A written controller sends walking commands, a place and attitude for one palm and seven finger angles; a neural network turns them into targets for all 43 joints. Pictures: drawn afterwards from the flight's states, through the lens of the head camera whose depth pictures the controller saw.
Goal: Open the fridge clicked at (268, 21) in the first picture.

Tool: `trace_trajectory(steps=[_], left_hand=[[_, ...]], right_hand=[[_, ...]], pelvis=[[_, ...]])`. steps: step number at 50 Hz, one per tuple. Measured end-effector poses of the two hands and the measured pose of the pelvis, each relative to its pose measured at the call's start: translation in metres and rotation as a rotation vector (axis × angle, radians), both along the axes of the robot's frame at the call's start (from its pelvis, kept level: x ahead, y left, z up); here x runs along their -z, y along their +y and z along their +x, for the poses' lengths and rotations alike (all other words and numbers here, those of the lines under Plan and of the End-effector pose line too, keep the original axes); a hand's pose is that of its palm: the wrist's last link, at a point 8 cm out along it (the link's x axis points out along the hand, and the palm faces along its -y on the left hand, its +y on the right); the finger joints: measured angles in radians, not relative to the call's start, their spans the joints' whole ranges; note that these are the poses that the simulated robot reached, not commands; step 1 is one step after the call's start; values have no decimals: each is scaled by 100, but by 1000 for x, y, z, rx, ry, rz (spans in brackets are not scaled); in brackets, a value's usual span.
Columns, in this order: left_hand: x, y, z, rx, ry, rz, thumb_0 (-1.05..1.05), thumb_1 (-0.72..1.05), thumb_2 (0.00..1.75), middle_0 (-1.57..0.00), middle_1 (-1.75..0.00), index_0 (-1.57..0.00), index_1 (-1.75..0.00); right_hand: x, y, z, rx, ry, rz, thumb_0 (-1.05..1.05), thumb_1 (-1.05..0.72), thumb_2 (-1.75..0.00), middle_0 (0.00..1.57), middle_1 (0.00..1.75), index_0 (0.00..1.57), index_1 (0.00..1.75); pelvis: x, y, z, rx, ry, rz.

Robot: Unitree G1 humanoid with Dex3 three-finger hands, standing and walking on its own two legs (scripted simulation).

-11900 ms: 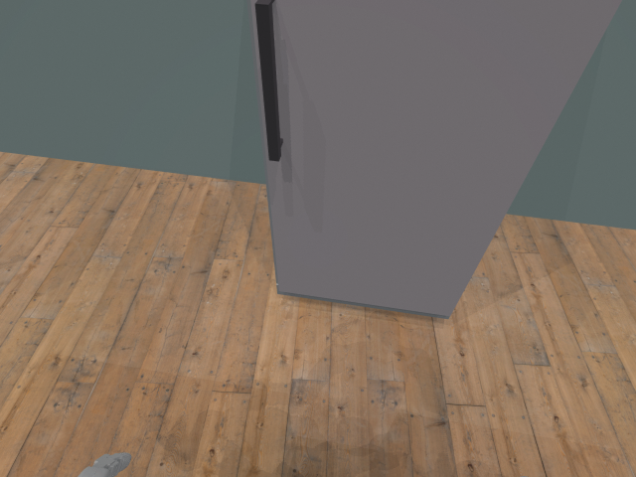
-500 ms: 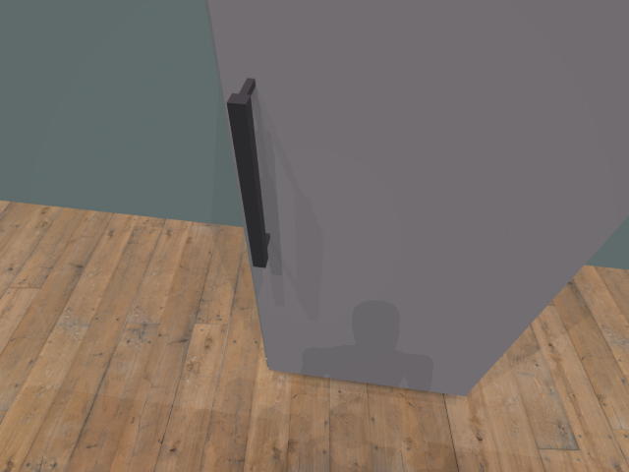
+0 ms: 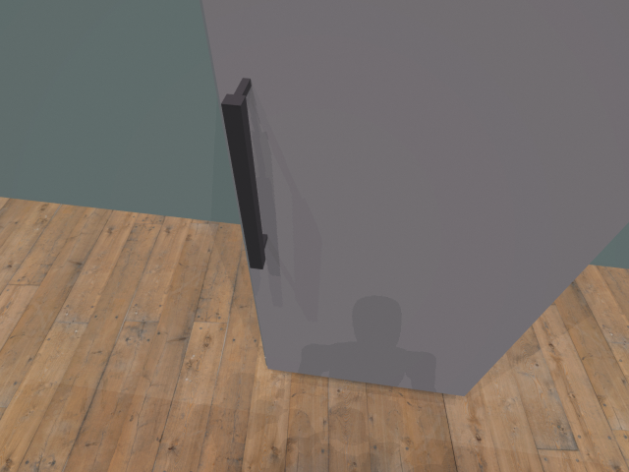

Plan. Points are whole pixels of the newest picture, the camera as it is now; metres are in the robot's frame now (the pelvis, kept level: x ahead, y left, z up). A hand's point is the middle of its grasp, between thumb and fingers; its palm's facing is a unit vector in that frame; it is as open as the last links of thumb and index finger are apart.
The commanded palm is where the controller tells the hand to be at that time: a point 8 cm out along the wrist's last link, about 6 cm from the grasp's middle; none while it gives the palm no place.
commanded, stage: look again from close up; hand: left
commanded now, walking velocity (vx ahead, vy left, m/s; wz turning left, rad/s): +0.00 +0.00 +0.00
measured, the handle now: (252, 188) +0.48 +0.13 +0.09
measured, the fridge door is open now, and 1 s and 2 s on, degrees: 0 0 0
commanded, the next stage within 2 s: raise the hand to about handle height in 0.14 s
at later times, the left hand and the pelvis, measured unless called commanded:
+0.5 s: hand (146, 398) +0.20 +0.22 -0.01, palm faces +0.16 -0.98 -0.09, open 7.8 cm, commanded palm +0.12 +0.28 -0.05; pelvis -0.01 -0.01 -0.03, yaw +1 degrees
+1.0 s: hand (120, 408) +0.18 +0.24 +0.01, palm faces -0.09 -0.99 -0.05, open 10.6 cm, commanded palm +0.15 +0.30 +0.02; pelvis -0.03 +0.00 -0.06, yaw +0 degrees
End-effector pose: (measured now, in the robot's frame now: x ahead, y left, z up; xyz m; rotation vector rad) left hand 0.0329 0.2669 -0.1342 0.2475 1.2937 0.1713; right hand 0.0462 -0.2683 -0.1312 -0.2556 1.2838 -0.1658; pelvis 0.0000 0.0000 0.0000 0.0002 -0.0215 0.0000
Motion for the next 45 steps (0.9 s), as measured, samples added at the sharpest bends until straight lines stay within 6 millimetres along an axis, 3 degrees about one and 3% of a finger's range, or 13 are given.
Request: trace_trajectory(steps=[13, 14, 20, 23, 26, 31, 35, 40, 45], left_hand=[[-4, 6, 17, 9, -25, 27, 1, 91, 89, -20, -30, -20, -30], [-9, 7, 26, -58, -92, 12, 1, 91, 89, -20, -30, -20, -30], [-107, 14, 117, -95, -842, 7, 2, 87, 88, -21, -33, -21, -32], [-134, 12, 140, -9, -1081, -33, 1, 82, 86, -21, -35, -21, -35], [-124, 5, 137, 103, -1167, -109, 1, 77, 83, -21, -39, -21, -39], [-88, 2, 101, 215, -1118, -221, 1, 66, 79, -22, -46, -22, -46], [-99, 18, 85, 177, -1218, -186, 2, 56, 75, -23, -52, -23, -52], [-127, 29, 99, 178, -1353, -168, 2, 45, 70, -24, -59, -24, -59], [-127, 23, 127, 272, -1204, -277, 1, 33, 65, -24, -67, -24, -66]], right_hand=[[-3, -9, 20, -17, -29, -13, 1, -91, -89, 20, 30, 20, 30], [-4, -8, 23, -11, -61, -15, 1, -91, -89, 20, 30, 20, 30], [-16, 5, 64, -62, -379, 2, 1, -91, -90, 20, 30, 20, 30], [-20, 11, 87, -56, -512, 31, 1, -90, -90, 20, 30, 20, 30], [-22, 14, 106, -75, -613, 49, 1, -90, -89, 20, 30, 20, 30], [-18, 10, 128, -167, -696, 25, 1, -90, -89, 20, 30, 20, 30], [-12, 8, 134, -208, -703, -6, 1, -90, -90, 20, 30, 20, 30], [-6, 17, 128, -215, -698, -7, 1, -90, -90, 20, 30, 20, 30], [-9, 27, 109, -159, -699, 17, 1, -90, -90, 20, 30, 20, 30]], pelvis=[[0, -2, 6, -1, 10, -2], [1, -2, 5, -5, 9, -2], [10, -4, 0, -33, 18, 4], [19, -8, -5, -21, 73, 6], [34, -14, -12, -6, 132, 11], [59, -19, -19, -8, 192, 2], [70, -21, -21, -25, 189, -21], [73, -18, -25, -43, 172, -46], [65, -12, -30, -31, 164, -45]])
